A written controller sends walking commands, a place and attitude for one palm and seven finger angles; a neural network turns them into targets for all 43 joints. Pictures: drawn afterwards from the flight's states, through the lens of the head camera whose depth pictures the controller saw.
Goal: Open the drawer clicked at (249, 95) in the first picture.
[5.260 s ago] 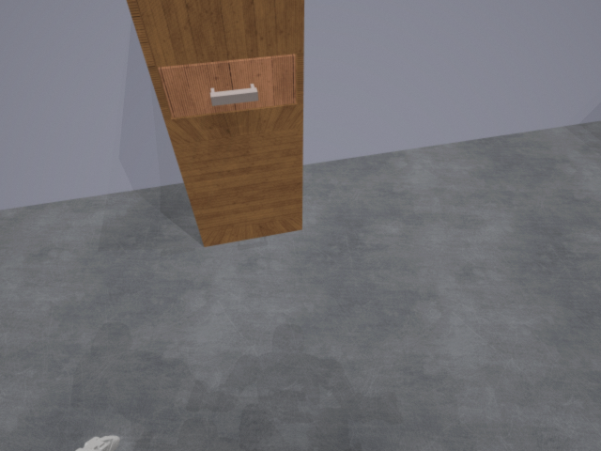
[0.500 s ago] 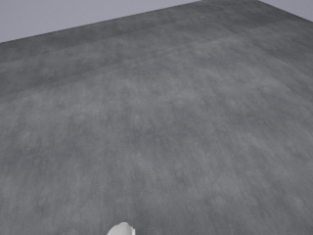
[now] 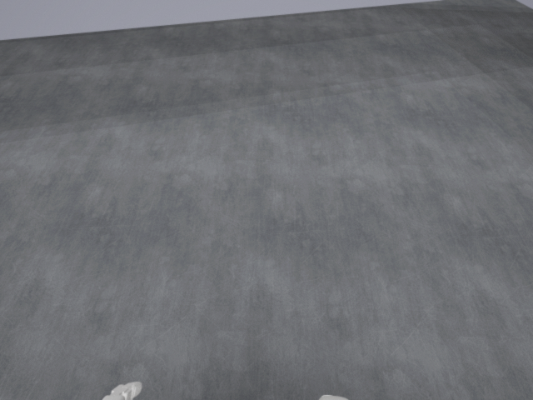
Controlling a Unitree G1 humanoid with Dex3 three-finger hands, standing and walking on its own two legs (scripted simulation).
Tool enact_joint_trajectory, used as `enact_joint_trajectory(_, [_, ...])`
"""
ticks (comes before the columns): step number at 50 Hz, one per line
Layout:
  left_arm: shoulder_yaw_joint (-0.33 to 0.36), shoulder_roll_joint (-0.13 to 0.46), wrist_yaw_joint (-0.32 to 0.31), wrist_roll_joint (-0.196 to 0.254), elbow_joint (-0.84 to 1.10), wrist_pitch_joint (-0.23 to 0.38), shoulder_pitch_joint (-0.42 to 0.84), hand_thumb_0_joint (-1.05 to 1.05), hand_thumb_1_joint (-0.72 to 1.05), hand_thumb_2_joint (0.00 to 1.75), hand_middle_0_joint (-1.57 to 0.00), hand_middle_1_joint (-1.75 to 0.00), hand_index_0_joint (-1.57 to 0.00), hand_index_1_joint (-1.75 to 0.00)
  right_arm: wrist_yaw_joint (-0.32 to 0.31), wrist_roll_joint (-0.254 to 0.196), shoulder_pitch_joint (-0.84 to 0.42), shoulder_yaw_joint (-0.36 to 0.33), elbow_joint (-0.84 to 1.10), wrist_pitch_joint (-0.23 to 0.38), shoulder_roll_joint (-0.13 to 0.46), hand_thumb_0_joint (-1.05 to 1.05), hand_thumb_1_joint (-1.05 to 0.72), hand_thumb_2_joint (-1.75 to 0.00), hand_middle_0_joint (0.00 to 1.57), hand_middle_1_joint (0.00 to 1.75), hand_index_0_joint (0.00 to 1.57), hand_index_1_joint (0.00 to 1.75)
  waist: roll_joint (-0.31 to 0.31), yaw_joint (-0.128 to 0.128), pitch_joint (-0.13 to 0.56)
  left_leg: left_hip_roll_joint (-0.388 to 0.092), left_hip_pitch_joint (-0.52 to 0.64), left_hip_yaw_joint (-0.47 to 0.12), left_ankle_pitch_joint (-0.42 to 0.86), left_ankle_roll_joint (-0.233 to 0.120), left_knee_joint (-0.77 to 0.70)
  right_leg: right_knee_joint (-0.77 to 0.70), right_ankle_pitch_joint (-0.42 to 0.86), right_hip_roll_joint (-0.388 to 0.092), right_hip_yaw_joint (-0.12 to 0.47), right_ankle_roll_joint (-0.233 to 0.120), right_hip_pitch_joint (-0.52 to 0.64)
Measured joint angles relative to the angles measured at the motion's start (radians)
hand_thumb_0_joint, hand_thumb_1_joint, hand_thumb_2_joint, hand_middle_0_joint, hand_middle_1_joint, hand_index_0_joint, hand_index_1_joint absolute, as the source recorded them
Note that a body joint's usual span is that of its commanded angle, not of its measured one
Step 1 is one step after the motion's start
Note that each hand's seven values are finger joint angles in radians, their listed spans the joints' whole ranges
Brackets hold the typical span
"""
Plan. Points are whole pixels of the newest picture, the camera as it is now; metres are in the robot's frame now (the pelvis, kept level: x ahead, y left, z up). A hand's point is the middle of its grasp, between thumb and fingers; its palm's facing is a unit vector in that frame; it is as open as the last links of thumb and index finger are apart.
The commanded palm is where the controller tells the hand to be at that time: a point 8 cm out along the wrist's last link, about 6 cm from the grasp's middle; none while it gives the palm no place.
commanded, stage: turn to face it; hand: left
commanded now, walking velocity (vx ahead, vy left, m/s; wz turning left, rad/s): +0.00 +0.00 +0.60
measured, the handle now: out of the picture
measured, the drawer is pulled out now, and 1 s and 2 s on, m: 0.00 0.00 0.00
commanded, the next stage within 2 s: none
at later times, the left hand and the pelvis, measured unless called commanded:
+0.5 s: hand out of the picture -0.03 +0.20 -0.19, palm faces +0.38 -0.89 -0.24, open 7.4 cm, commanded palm none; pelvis +0.00 -0.01 -0.01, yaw +21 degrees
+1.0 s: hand out of the picture +0.01 +0.20 -0.14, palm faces +0.60 -0.74 -0.29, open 7.4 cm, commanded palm none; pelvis +0.04 -0.03 +0.00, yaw +39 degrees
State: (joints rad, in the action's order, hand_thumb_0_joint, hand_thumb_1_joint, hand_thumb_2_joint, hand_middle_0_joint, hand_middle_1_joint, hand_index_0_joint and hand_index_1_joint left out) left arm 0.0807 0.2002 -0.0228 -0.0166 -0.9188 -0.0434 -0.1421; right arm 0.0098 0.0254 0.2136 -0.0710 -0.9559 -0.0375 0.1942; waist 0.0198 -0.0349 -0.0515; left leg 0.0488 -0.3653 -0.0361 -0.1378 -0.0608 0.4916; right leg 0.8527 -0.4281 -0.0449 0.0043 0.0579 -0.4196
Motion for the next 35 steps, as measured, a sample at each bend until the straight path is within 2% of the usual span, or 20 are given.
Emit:
enact_joint_trajectory(3, [-0.003,0.001,0.000,0.004,0.028,0.005,0.008,0.01,0.91,0.90,-0.20,-0.30,-0.20,-0.30,0.004,0.001,0.003,-0.013,0.012,-0.010,0.018,0.00,-0.90,-0.89,0.20,0.30,0.21,0.30,0.013,-0.006,0.008,0.009,-0.019,-0.041,0.001,0.019,0.015,-0.126,0.024,0.021,-0.006,-0.006,0.063])
enact_joint_trajectory(5, [-0.008,0.005,0.001,0.003,0.050,0.016,-0.004,0.01,0.91,0.90,-0.20,-0.30,-0.20,-0.30,0.007,-0.003,0.011,-0.023,0.024,-0.018,0.030,0.00,-0.90,-0.89,0.20,0.30,0.21,0.30,0.012,-0.001,0.022,0.024,-0.045,-0.061,-0.009,0.036,0.048,-0.287,0.080,0.024,-0.016,-0.023,0.137])
enact_joint_trajectory(6, [-0.010,0.003,-0.001,-0.002,0.056,0.022,-0.010,0.01,0.91,0.90,-0.20,-0.30,-0.20,-0.30,0.006,-0.006,0.008,-0.030,0.027,-0.023,0.037,0.00,-0.90,-0.89,0.20,0.30,0.21,0.30,0.015,0.005,0.021,0.028,-0.071,-0.062,-0.083,0.050,0.107,-0.306,0.141,0.022,-0.023,-0.035,0.140])
enact_joint_trajectory(8, [-0.021,-0.004,-0.004,-0.006,0.058,0.019,-0.022,0.01,0.91,0.89,-0.20,-0.30,-0.20,-0.30,0.007,-0.003,0.008,-0.040,0.031,-0.034,0.053,0.00,-0.90,-0.89,0.20,0.30,0.20,0.30,0.024,0.005,0.018,0.026,-0.136,-0.036,-0.231,0.071,0.307,-0.291,0.140,0.011,-0.055,-0.050,0.148])
enact_joint_trajectory(9, [-0.024,-0.006,-0.005,-0.006,0.057,0.016,-0.032,0.01,0.91,0.89,-0.20,-0.30,-0.20,-0.30,0.010,-0.001,0.007,-0.043,0.032,-0.040,0.060,0.00,-0.90,-0.89,0.20,0.30,0.20,0.30,0.022,0.007,0.018,0.020,-0.164,-0.014,-0.255,0.079,0.410,-0.300,0.132,0.002,-0.068,-0.052,0.160])
enact_joint_trajectory(11, [-0.029,-0.008,-0.006,-0.006,0.050,0.015,-0.047,0.01,0.91,0.89,-0.20,-0.30,-0.20,-0.30,0.016,0.001,0.003,-0.044,0.037,-0.043,0.071,0.00,-0.91,-0.89,0.19,0.30,0.20,0.30,0.017,0.005,0.012,-0.006,-0.199,0.023,-0.242,0.096,0.570,-0.328,0.131,-0.014,-0.093,-0.053,0.187])
enact_joint_trajectory(13, [-0.034,-0.007,-0.006,-0.008,0.044,0.017,-0.056,0.01,0.91,0.89,-0.20,-0.30,-0.20,-0.30,0.020,-0.002,0.000,-0.043,0.043,-0.042,0.077,0.00,-0.91,-0.89,0.19,0.30,0.20,0.30,0.007,0.002,0.000,-0.034,-0.203,0.048,-0.229,0.113,0.636,-0.345,0.133,-0.033,-0.121,-0.052,0.205])
enact_joint_trajectory(16, [-0.041,-0.005,-0.003,-0.010,0.039,0.022,-0.063,0.01,0.91,0.89,-0.20,-0.30,-0.20,-0.30,0.023,-0.004,-0.011,-0.036,0.044,-0.046,0.080,0.00,-0.91,-0.89,0.19,0.30,0.20,0.30,-0.011,0.005,-0.019,-0.069,-0.165,0.071,-0.245,0.132,0.592,-0.348,0.126,-0.064,-0.164,-0.047,0.219])
enact_joint_trajectory(19, [-0.044,0.000,0.002,-0.013,0.038,0.025,-0.073,0.01,0.91,0.89,-0.20,-0.30,-0.20,-0.30,0.025,-0.007,-0.034,-0.025,0.038,-0.050,0.079,0.00,-0.91,-0.90,0.19,0.30,0.20,0.30,-0.028,0.022,-0.037,-0.089,-0.098,0.094,-0.275,0.135,0.459,-0.327,0.107,-0.093,-0.202,-0.036,0.217])
enact_joint_trajectory(22, [-0.040,0.014,0.006,-0.013,0.032,0.021,-0.086,0.01,0.91,0.89,-0.20,-0.30,-0.20,-0.30,0.026,-0.011,-0.062,-0.011,0.044,-0.043,0.073,0.01,-0.91,-0.90,0.19,0.30,0.20,0.30,-0.045,0.039,-0.051,-0.091,-0.015,0.122,-0.265,0.124,0.284,-0.281,0.076,-0.123,-0.239,-0.017,0.205])
enact_joint_trajectory(24, [-0.033,0.029,0.009,-0.007,0.029,0.017,-0.104,0.01,0.90,0.89,-0.20,-0.30,-0.21,-0.30,0.029,-0.011,-0.074,-0.003,0.060,-0.029,0.075,0.01,-0.91,-0.90,0.19,0.30,0.20,0.30,-0.052,0.047,-0.048,-0.087,0.059,0.141,-0.165,0.098,0.127,-0.211,0.039,-0.144,-0.258,0.001,0.180])
enact_joint_trajectory(25, [-0.027,0.042,0.011,-0.002,0.024,0.010,-0.106,0.01,0.90,0.89,-0.20,-0.30,-0.21,-0.30,0.028,-0.009,-0.085,-0.002,0.066,-0.017,0.069,0.01,-0.91,-0.89,0.19,0.30,0.20,0.30,-0.067,0.047,-0.051,-0.073,0.055,0.143,-0.169,0.066,0.124,-0.130,0.013,-0.157,-0.236,0.010,0.145])
enact_joint_trajectory(27, [-0.016,0.065,0.007,0.000,0.010,-0.013,-0.099,0.01,0.91,0.89,-0.20,-0.30,-0.20,-0.30,0.024,-0.014,-0.101,0.005,0.075,0.004,0.055,0.00,-0.91,-0.89,0.19,0.30,0.20,0.30,-0.085,0.055,-0.061,-0.062,0.041,0.135,-0.208,0.033,0.161,0.072,-0.097,-0.133,-0.148,0.024,0.061])
enact_joint_trajectory(30, [-0.004,0.078,0.004,0.003,-0.007,-0.030,-0.081,0.01,0.91,0.89,-0.20,-0.30,-0.20,-0.30,0.007,-0.012,-0.099,0.012,0.085,0.018,0.043,0.00,-0.90,-0.89,0.19,0.30,0.20,0.30,-0.071,0.050,-0.056,-0.059,0.057,0.103,-0.203,0.029,0.131,0.255,-0.098,-0.084,-0.083,0.037,-0.029])
enact_joint_trajectory(32, [-0.001,0.080,0.008,0.004,0.000,-0.027,-0.065,0.01,0.91,0.89,-0.20,-0.30,-0.20,-0.30,0.001,-0.010,-0.094,0.015,0.083,0.018,0.039,0.00,-0.90,-0.89,0.20,0.30,0.20,0.30,-0.061,0.048,-0.054,-0.052,0.076,0.080,-0.179,0.030,0.092,0.267,-0.060,-0.067,-0.061,0.042,-0.057])
enact_joint_trajectory(35, [-0.003,0.075,0.012,0.005,0.022,-0.021,-0.039,0.01,0.91,0.90,-0.20,-0.30,-0.20,-0.30,0.001,-0.008,-0.084,0.017,0.076,0.013,0.036,0.00,-0.90,-0.89,0.20,0.30,0.21,0.30,-0.045,0.043,-0.049,-0.041,0.095,0.046,-0.154,0.029,0.052,0.197,-0.028,-0.051,-0.039,0.046,-0.066])
